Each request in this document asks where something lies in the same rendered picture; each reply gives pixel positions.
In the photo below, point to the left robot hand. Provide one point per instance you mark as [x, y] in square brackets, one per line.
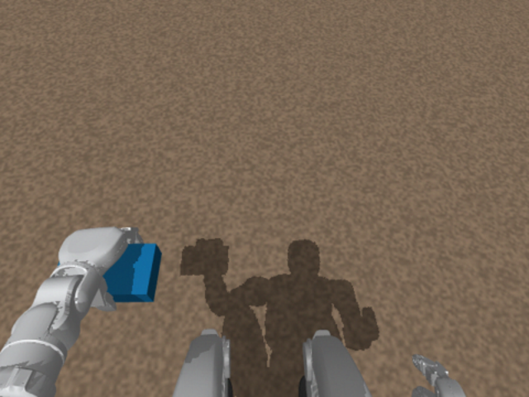
[101, 248]

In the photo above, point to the small box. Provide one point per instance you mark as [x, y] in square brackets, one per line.
[133, 278]

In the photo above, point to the right robot hand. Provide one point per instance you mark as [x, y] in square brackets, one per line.
[437, 376]

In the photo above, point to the left robot arm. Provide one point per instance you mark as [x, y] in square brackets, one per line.
[34, 354]

